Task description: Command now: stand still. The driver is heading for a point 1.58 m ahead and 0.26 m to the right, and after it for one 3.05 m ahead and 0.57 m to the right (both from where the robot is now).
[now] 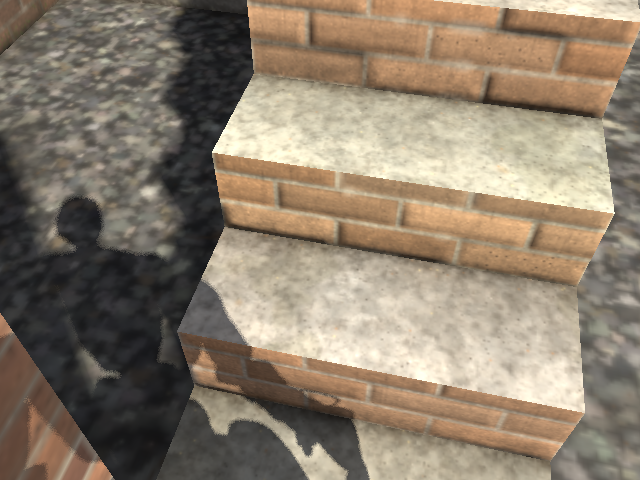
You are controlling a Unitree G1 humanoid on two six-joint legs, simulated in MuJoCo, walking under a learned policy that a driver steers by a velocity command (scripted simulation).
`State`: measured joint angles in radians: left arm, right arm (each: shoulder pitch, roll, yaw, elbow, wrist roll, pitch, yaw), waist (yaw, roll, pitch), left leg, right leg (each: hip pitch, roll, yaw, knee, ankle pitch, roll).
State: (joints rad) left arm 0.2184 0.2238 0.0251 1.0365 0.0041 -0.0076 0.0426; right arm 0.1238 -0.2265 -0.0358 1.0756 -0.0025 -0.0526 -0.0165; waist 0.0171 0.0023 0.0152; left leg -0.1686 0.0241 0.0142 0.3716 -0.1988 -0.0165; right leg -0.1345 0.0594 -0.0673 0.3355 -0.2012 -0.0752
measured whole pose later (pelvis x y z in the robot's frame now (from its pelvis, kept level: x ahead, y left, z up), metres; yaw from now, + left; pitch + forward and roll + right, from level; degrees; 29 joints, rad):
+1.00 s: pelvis +0.04 -0.01 +0.00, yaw -1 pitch +1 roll +0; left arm 0.12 0.27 -0.01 0.94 0.01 -0.02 0.01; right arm 0.04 -0.25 -0.01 0.99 0.00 -0.08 -0.01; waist 0.03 0.00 -0.03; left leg -0.09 0.05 0.02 0.31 -0.23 -0.04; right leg -0.02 0.10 -0.03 0.19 -0.18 -0.09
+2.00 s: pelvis +0.02 +0.01 +0.01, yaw -1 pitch +0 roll +0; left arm 0.07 0.29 -0.09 1.00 0.00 -0.07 -0.01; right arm 0.07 -0.28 0.05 1.00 -0.02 -0.06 0.00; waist 0.00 0.00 0.00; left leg -0.05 0.01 0.02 0.21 -0.15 -0.01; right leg -0.02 0.05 -0.02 0.18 -0.15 -0.05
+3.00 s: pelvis +0.03 +0.01 +0.01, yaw +0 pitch +0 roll +0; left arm 0.07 0.30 -0.09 1.01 0.00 -0.07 -0.01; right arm 0.05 -0.30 0.05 1.01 -0.01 -0.06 0.00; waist 0.00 0.00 0.00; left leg -0.05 0.00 0.01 0.21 -0.15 -0.01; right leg -0.02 0.05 -0.01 0.17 -0.15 -0.04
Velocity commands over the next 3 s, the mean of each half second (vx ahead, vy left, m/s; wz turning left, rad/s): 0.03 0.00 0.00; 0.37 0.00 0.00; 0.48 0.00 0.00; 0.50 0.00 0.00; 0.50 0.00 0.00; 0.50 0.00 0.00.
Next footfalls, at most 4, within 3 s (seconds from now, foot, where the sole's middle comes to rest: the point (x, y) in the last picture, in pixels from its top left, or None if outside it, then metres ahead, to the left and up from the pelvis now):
none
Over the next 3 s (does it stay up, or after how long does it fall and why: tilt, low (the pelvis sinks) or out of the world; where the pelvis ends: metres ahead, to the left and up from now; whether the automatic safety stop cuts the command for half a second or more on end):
stays up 0.03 0.01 0.01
